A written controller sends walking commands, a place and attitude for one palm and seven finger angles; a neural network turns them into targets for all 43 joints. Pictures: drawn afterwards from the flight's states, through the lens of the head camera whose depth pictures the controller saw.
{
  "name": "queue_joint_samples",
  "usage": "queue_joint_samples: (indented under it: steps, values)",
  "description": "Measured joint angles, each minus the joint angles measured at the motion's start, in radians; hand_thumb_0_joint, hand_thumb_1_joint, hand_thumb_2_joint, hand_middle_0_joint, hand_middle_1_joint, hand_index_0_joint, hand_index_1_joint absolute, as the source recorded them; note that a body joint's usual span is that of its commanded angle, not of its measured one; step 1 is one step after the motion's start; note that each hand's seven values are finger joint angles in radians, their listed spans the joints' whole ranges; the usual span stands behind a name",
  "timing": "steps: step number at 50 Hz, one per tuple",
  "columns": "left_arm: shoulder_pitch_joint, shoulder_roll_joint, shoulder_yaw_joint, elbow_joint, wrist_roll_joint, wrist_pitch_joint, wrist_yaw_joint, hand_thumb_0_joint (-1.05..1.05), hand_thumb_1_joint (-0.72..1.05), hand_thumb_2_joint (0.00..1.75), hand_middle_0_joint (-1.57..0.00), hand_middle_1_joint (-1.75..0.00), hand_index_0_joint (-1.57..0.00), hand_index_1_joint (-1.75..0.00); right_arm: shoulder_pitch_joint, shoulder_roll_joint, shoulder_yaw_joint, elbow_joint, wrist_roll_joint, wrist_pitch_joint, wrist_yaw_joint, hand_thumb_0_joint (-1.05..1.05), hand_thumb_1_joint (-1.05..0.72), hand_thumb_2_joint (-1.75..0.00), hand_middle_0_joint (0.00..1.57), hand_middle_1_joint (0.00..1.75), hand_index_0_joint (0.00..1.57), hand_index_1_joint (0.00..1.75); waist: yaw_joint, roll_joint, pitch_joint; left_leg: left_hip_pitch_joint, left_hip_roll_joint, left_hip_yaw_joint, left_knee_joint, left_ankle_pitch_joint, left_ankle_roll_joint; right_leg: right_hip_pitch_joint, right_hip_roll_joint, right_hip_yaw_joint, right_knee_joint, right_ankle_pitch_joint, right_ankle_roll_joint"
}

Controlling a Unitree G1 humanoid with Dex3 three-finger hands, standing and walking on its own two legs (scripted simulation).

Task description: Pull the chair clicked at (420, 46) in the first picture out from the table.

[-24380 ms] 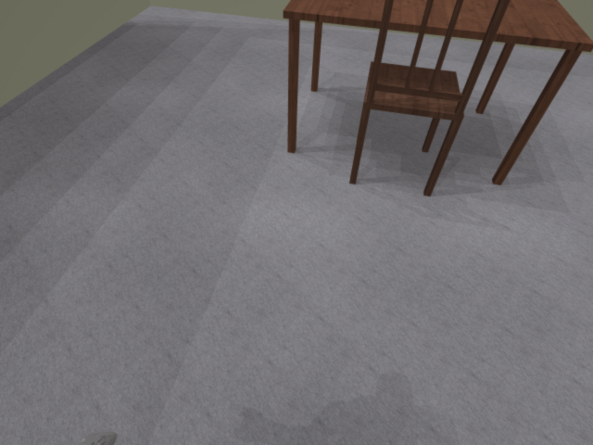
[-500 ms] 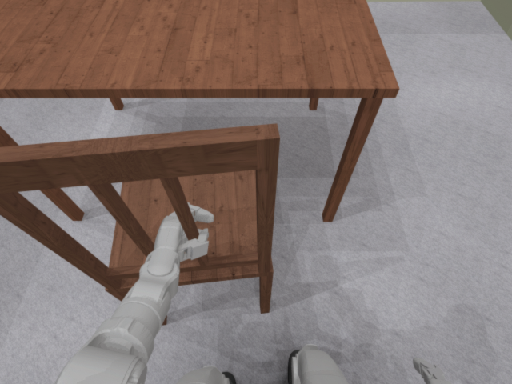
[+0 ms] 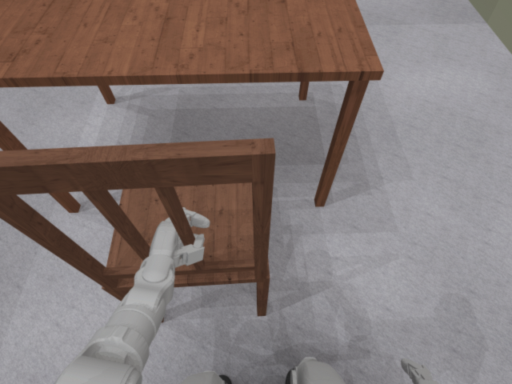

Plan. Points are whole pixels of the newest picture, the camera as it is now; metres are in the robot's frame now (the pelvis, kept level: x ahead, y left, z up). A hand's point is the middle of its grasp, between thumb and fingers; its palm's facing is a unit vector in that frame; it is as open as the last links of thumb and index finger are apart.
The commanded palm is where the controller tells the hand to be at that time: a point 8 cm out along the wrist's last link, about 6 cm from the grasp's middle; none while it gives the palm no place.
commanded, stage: step backward, pulling the chair out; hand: left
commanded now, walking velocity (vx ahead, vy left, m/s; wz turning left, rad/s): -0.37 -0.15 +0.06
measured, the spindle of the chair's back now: (132, 236) +0.35 +0.23 -0.05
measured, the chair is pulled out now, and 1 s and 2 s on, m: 0.29 0.54 0.63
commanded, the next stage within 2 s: stop walking, hand still on the chair in 0.84 s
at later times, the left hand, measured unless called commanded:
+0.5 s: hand (194, 314) +0.22 +0.11 -0.06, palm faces -0.10 -0.98 -0.18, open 5.1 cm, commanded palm +0.22 +0.16 -0.06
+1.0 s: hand out of the picture +0.09 +0.10 -0.06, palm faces -0.11 -0.98 -0.17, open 5.1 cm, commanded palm +0.08 +0.16 -0.04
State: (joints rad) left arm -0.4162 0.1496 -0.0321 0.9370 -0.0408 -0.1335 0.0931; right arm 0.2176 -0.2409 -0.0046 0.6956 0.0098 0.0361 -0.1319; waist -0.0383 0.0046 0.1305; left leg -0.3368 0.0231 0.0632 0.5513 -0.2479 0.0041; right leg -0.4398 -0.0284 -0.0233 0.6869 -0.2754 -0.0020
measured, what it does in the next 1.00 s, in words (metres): walks backwards: right foot, then left foot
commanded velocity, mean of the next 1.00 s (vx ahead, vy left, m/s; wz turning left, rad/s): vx -0.30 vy -0.05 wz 0.08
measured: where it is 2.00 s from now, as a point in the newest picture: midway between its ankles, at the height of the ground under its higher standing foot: outside the picture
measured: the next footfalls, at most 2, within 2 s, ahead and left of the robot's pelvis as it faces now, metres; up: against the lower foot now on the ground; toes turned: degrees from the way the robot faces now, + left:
right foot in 0.04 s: +0.06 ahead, -0.12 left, +0.00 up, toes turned -3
left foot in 0.36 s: -0.06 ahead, +0.13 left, +0.00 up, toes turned +1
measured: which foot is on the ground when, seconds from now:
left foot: down 0.00-0.14, up 0.16-0.34, down 0.36-0.66, up 0.68-0.82, down 0.84-1.00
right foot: up 0.00-0.02, down 0.04-0.38, up 0.40-0.56, down 0.58-0.86, up 0.88-1.00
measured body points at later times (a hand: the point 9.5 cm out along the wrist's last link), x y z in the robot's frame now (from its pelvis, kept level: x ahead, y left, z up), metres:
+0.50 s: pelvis -0.11 +0.01 +0.01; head -0.04 +0.00 +0.45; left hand +0.23 +0.16 -0.05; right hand -0.02 -0.26 -0.12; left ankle -0.10 +0.13 -0.73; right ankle -0.08 -0.11 -0.71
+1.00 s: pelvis -0.24 +0.01 +0.01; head -0.18 +0.00 +0.45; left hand +0.09 +0.16 -0.05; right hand -0.14 -0.25 -0.12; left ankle -0.20 +0.13 -0.73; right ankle -0.22 -0.11 -0.71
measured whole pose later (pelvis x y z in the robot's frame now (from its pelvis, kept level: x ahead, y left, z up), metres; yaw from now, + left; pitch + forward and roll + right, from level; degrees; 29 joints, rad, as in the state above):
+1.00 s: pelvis -0.24 +0.01 +0.01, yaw -1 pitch +1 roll -1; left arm -0.39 0.12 -0.07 0.93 -0.04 -0.09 0.08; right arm 0.22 -0.24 0.00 0.70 0.01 0.04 -0.12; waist -0.05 0.04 0.12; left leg -0.31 0.02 0.00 0.49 -0.20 0.00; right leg -0.38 0.00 -0.03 0.70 -0.40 0.00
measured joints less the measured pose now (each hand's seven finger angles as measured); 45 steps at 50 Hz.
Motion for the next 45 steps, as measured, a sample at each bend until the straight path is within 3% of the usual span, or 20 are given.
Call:
queue_joint_samples:
  steps: [4, 8, 11, 14, 16, 18, 20, 24, 30, 34, 37, 39, 41, 43, 45]
  values:
    - [-0.015, 0.013, 0.023, 0.046, 0.01, -0.034, -0.008, 0.04, 0.7, 0.82, -0.33, -1.18, -0.49, -1.45, -0.016, 0.036, 0.017, 0.025, -0.005, -0.014, 0.025, 0.01, -0.91, -0.89, 0.2, 0.3, 0.2, 0.3, 0.022, 0.012, 0.004, -0.019, 0.032, 0.009, 0.021, 0.007, -0.021, 0.081, 0.023, -0.002, -0.11, 0.013, -0.011]
    - [-0.032, 0.027, 0.065, 0.08, -0.008, -0.055, -0.011, 0.04, 0.7, 0.83, -0.34, -1.16, -0.49, -1.45, -0.05, 0.047, 0.019, 0.028, 0.01, -0.018, 0.024, 0.01, -0.91, -0.89, 0.2, 0.3, 0.21, 0.3, -0.007, 0.043, 0.024, -0.05, 0.054, -0.015, 0.042, 0.005, -0.039, 0.067, 0.049, -0.017, -0.139, 0.08, -0.028]
    - [-0.034, 0.019, 0.076, 0.08, -0.007, -0.047, -0.008, 0.05, 0.7, 0.82, -0.34, -1.15, -0.49, -1.45, -0.058, 0.024, 0.013, 0.031, 0.017, -0.019, 0.015, 0.01, -0.91, -0.89, 0.2, 0.3, 0.21, 0.3, -0.024, 0.039, 0.015, -0.092, 0.003, -0.075, 0.193, -0.174, -0.044, 0.038, 0.036, -0.015, -0.152, 0.106, -0.031]
    - [-0.031, 0.003, 0.068, 0.053, 0.005, -0.02, -0.002, 0.05, 0.71, 0.81, -0.32, -1.16, -0.49, -1.45, -0.055, -0.01, 0.012, 0.033, 0.019, -0.019, 0.005, 0.01, -0.91, -0.89, 0.2, 0.3, 0.21, 0.3, -0.038, 0.019, 0.007, -0.065, -0.037, -0.091, 0.201, -0.226, -0.047, 0.02, 0.006, -0.011, -0.184, 0.148, -0.021]
    - [-0.025, -0.006, 0.046, 0.027, 0.011, -0.001, 0.003, 0.04, 0.71, 0.8, -0.31, -1.17, -0.49, -1.45, -0.045, -0.032, 0.012, 0.028, 0.02, -0.016, -0.002, 0.01, -0.91, -0.89, 0.2, 0.3, 0.21, 0.3, -0.046, 0.012, -0.006, -0.011, -0.036, -0.082, 0.106, -0.192, -0.046, 0.007, -0.008, -0.017, -0.205, 0.173, -0.009]
    - [-0.021, -0.012, 0.014, 0.0, 0.016, 0.017, 0.003, 0.04, 0.72, 0.8, -0.3, -1.19, -0.49, -1.45, -0.033, -0.05, 0.009, 0.021, 0.019, -0.009, -0.011, 0.01, -0.91, -0.89, 0.2, 0.3, 0.2, 0.3, -0.052, 0.009, -0.016, 0.044, -0.025, -0.069, -0.025, -0.05, -0.029, -0.009, -0.019, -0.026, -0.213, 0.193, 0.005]
    - [-0.018, -0.003, -0.014, -0.025, 0.018, 0.029, -0.001, 0.04, 0.72, 0.8, -0.28, -1.2, -0.49, -1.45, -0.028, -0.042, 0.003, 0.009, 0.015, 0.009, -0.014, 0.01, -0.91, -0.89, 0.2, 0.3, 0.2, 0.3, -0.035, -0.03, -0.004, 0.051, -0.045, -0.044, -0.047, 0.004, -0.005, -0.018, -0.037, -0.006, -0.197, 0.195, 0.015]
    - [0.013, -0.008, -0.027, -0.024, 0.009, 0.025, -0.005, 0.04, 0.73, 0.8, -0.27, -1.2, -0.49, -1.45, -0.004, -0.013, -0.005, -0.014, -0.008, 0.016, -0.001, 0.01, -0.91, -0.89, 0.2, 0.3, 0.2, 0.3, -0.014, -0.005, -0.011, 0.043, -0.017, -0.033, -0.056, 0.004, 0.006, -0.017, 0.005, 0.001, 0.028, -0.051, 0.002]
    - [-0.008, 0.003, -0.009, 0.059, 0.022, -0.033, -0.025, 0.05, 0.71, 0.82, -0.31, -1.2, -0.49, -1.45, -0.003, 0.052, 0.024, 0.027, -0.009, -0.007, 0.042, 0.01, -0.91, -0.89, 0.2, 0.3, 0.2, 0.3, 0.027, 0.017, -0.01, 0.004, 0.025, -0.03, -0.021, 0.023, -0.021, 0.153, 0.025, -0.002, -0.173, 0.039, -0.004]
    - [-0.024, 0.019, 0.034, 0.072, 0.0, -0.048, -0.031, 0.05, 0.7, 0.82, -0.33, -1.17, -0.49, -1.45, -0.052, 0.058, 0.029, 0.032, 0.008, -0.005, 0.033, 0.01, -0.91, -0.89, 0.2, 0.3, 0.21, 0.3, -0.003, 0.058, 0.022, -0.044, 0.049, -0.049, 0.02, 0.022, -0.042, 0.121, 0.054, -0.012, -0.185, 0.07, -0.017]
    - [-0.021, 0.012, 0.042, 0.061, 0.002, -0.034, -0.028, 0.05, 0.7, 0.81, -0.33, -1.16, -0.49, -1.45, -0.061, 0.035, 0.022, 0.032, 0.016, -0.006, 0.018, 0.01, -0.91, -0.89, 0.2, 0.3, 0.21, 0.3, -0.024, 0.051, 0.015, -0.087, -0.005, -0.095, 0.172, -0.152, -0.044, 0.083, 0.033, -0.01, -0.182, 0.096, -0.017]
    - [-0.016, 0.0, 0.036, 0.045, 0.009, -0.018, -0.021, 0.04, 0.71, 0.81, -0.32, -1.17, -0.49, -1.45, -0.059, 0.01, 0.021, 0.034, 0.017, -0.008, 0.008, 0.01, -0.91, -0.89, 0.2, 0.3, 0.21, 0.3, -0.032, 0.038, 0.007, -0.072, -0.031, -0.101, 0.184, -0.19, -0.046, 0.065, 0.013, -0.008, -0.191, 0.118, -0.011]
    - [-0.01, -0.013, 0.017, 0.026, 0.014, 0.001, -0.014, 0.04, 0.71, 0.81, -0.31, -1.19, -0.49, -1.45, -0.046, -0.016, 0.02, 0.03, 0.018, -0.008, -0.002, 0.01, -0.91, -0.89, 0.2, 0.3, 0.21, 0.3, -0.04, 0.031, -0.008, -0.017, -0.031, -0.09, 0.093, -0.152, -0.044, 0.048, -0.002, -0.014, -0.195, 0.136, 0.0]
    - [-0.011, -0.021, -0.015, 0.01, 0.015, 0.017, -0.01, 0.04, 0.72, 0.8, -0.3, -1.21, -0.49, -1.45, -0.033, -0.035, 0.015, 0.027, 0.018, -0.008, -0.013, 0.01, -0.91, -0.89, 0.2, 0.3, 0.21, 0.3, -0.045, 0.022, -0.017, 0.025, -0.027, -0.075, -0.021, 0.009, -0.02, 0.03, -0.018, -0.023, -0.183, 0.144, 0.013]
    - [-0.008, -0.019, -0.037, 0.001, 0.011, 0.027, -0.009, 0.04, 0.72, 0.8, -0.29, -1.22, -0.49, -1.45, -0.024, -0.034, 0.007, 0.018, 0.013, 0.002, -0.011, 0.01, -0.91, -0.89, 0.2, 0.3, 0.2, 0.3, -0.024, -0.004, -0.012, 0.028, -0.039, -0.053, -0.034, 0.034, 0.001, 0.008, -0.023, -0.001, -0.126, 0.066, 0.015]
